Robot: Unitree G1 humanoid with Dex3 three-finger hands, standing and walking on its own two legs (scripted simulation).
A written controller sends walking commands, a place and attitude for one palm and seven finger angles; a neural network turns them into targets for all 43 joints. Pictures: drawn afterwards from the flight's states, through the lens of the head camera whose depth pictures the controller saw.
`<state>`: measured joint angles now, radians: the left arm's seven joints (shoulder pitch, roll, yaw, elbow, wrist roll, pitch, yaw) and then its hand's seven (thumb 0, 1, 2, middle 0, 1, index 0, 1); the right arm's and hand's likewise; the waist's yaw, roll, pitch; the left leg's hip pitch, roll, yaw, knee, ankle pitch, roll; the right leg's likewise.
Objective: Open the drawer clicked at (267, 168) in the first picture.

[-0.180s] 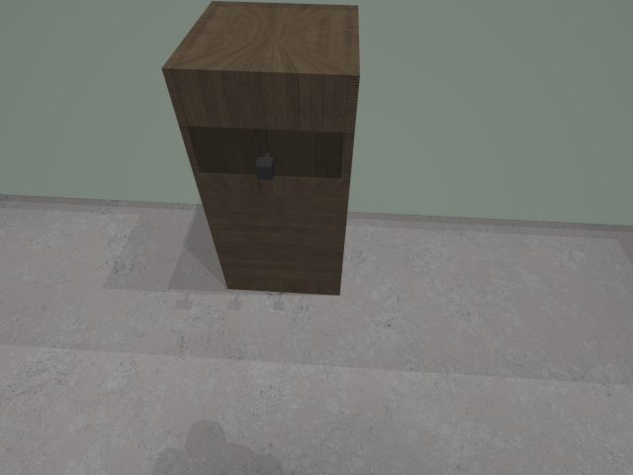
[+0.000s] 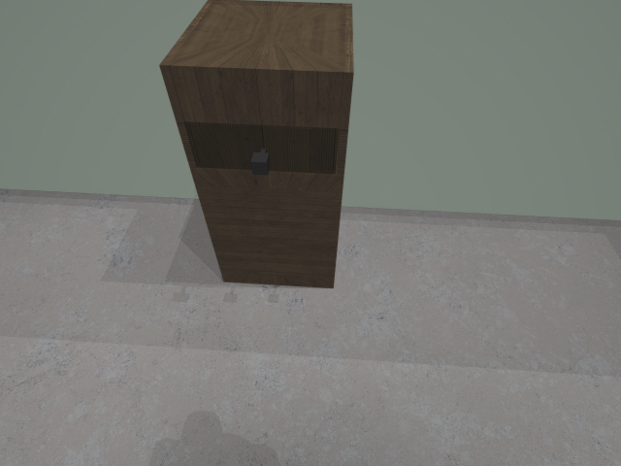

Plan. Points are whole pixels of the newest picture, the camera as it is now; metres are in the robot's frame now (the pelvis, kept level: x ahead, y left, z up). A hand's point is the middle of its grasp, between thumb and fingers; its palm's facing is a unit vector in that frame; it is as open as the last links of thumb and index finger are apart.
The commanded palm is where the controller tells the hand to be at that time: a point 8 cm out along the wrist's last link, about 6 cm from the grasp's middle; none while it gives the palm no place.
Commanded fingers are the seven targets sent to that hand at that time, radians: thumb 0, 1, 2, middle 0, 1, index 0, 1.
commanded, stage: stand and wait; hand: left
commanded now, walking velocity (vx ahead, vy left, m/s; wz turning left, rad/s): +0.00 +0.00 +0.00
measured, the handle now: (261, 158) +0.84 +0.16 -0.13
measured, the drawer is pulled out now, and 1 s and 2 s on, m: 0.00 0.00 0.00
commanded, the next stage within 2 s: look at it before walking up in 0.10 s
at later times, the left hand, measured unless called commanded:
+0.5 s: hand out of the picture +0.04 +0.21 -0.17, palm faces +0.01 -0.96 -0.27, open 7.4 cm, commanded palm none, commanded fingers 0.00 0.90 0.90 -0.20 -0.30 -0.20 -0.30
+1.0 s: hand out of the picture +0.04 +0.19 -0.18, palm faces +0.02 -0.97 -0.23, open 7.4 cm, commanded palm none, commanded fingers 0.00 0.90 0.90 -0.20 -0.30 -0.20 -0.30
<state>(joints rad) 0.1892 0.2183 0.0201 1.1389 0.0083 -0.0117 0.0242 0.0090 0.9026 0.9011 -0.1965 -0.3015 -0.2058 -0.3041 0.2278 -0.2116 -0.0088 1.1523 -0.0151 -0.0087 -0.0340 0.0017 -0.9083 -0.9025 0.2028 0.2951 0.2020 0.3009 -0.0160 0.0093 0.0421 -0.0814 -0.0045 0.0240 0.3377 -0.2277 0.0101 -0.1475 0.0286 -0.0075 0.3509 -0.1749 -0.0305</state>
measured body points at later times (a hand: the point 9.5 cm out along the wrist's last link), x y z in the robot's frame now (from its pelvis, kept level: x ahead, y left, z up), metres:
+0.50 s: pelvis +0.00 +0.00 +0.00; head +0.01 -0.01 +0.45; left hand +0.04 +0.26 -0.15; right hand +0.01 -0.25 -0.16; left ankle -0.03 +0.11 -0.75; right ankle +0.01 -0.10 -0.75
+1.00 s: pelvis +0.02 +0.00 -0.01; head +0.02 +0.00 +0.44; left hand +0.04 +0.25 -0.16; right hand +0.01 -0.24 -0.17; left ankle -0.03 +0.11 -0.75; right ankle +0.01 -0.10 -0.75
